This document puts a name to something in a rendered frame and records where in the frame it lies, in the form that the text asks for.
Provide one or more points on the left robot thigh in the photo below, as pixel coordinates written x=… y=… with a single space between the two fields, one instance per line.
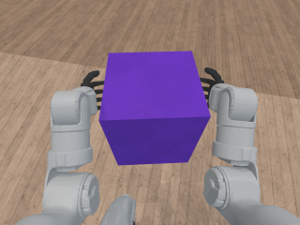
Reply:
x=121 y=212

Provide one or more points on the right robot upper arm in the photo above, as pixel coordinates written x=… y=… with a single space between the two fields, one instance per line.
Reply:
x=235 y=193

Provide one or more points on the robot right forearm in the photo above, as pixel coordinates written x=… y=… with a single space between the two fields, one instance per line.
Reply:
x=236 y=109

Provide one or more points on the carton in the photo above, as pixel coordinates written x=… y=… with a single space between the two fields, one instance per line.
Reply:
x=153 y=108

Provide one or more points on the robot left forearm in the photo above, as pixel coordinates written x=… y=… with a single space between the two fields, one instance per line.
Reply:
x=70 y=121

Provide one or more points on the robot left hand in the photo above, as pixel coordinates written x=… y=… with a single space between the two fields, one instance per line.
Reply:
x=87 y=82

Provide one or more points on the left robot upper arm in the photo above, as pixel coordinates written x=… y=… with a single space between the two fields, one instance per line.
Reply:
x=69 y=198

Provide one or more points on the robot right hand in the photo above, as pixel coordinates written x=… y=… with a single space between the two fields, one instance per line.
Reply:
x=217 y=80

